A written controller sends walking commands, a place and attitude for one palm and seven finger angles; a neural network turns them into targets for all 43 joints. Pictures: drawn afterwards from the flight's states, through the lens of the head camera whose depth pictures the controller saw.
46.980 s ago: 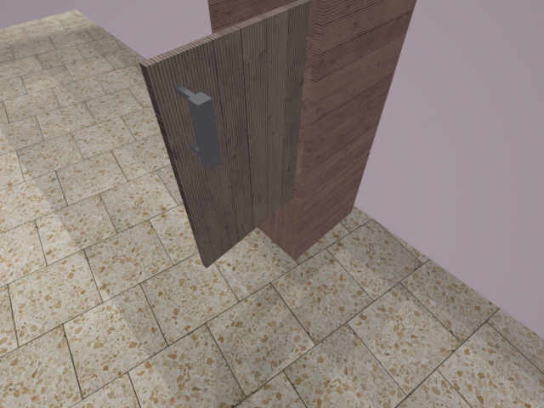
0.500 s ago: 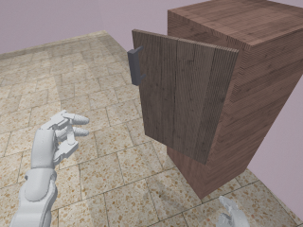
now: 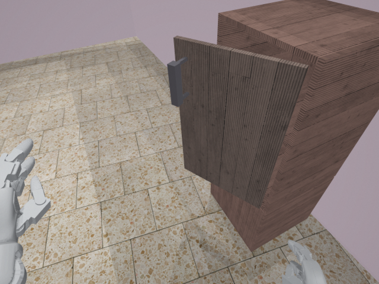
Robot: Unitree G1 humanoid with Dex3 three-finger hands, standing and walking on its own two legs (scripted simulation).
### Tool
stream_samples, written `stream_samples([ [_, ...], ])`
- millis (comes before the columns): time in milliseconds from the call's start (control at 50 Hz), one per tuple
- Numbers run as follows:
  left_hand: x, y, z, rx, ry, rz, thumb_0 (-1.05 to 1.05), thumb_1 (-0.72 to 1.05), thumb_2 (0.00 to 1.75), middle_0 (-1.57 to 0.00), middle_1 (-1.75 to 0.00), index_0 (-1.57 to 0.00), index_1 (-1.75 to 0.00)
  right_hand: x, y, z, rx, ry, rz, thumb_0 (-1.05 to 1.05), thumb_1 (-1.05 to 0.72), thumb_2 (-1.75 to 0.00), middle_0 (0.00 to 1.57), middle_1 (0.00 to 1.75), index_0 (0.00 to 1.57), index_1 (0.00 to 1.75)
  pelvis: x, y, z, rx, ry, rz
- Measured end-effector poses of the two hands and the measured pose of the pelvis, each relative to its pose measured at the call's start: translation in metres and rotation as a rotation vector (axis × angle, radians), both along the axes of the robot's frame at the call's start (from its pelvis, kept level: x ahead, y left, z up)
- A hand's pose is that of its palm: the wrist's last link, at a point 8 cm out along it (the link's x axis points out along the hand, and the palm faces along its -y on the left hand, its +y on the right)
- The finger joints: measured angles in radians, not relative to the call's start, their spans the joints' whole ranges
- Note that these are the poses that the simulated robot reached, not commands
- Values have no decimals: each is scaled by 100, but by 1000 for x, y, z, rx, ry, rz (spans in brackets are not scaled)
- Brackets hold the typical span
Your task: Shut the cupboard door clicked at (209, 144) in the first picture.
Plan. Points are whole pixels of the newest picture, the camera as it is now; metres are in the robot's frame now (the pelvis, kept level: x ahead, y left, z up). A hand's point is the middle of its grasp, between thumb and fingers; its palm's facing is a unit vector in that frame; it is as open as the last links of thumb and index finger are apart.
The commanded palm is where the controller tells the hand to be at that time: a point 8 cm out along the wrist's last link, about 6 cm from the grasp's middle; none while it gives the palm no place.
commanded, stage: draw the hand back to the body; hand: left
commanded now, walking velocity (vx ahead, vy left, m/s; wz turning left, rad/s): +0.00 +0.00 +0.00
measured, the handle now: (180, 81) +0.64 +0.12 +0.13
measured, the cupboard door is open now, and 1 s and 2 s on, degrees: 27 27 27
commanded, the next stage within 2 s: step back with the hand held close in 0.14 s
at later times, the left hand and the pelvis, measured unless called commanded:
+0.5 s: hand (50, 199) +0.20 +0.27 +0.15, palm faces +0.38 -0.78 -0.50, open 7.4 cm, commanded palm +0.14 +0.31 +0.17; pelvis -0.01 +0.01 -0.01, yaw +0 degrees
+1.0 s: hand (10, 247) +0.11 +0.28 +0.15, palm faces +0.47 -0.77 -0.43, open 7.4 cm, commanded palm +0.05 +0.31 +0.17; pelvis -0.09 +0.01 -0.02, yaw +0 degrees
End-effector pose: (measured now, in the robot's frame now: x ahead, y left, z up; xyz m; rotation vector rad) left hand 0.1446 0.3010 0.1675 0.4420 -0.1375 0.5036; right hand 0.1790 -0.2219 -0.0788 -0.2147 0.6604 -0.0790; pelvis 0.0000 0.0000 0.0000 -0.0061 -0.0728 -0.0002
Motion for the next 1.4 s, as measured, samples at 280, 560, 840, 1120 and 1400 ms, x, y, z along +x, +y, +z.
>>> stream_samples([
  [280,12,-4,5,30,13,-40,1,89,89,-21,-30,-21,-30,-6,6,-5,29,21,-5,1,-90,-90,20,29,20,30,5,-2,0,-2,6,-12],
  [560,6,6,6,142,78,-120,1,89,89,-21,-30,-21,-30,-29,-19,-11,-40,106,-127,1,-90,-90,20,29,20,30,-12,13,-8,-3,93,-7],
  [840,-49,15,6,165,-52,-91,1,89,89,-21,-30,-21,-30,-79,-4,-7,-47,59,-90,1,-90,-90,20,29,20,30,-62,12,-19,-7,75,-6],
  [1120,-85,15,7,196,-150,-107,1,89,89,-21,-30,-21,-30,-139,-12,-14,-98,103,-89,1,-90,-90,20,30,20,30,-98,11,-24,-27,68,23],
  [1400,-136,16,0,176,-160,-46,1,89,89,-21,-30,-21,-30,-142,-5,-22,-90,114,-5,1,-90,-90,20,29,20,30,-129,9,-31,2,64,84],
])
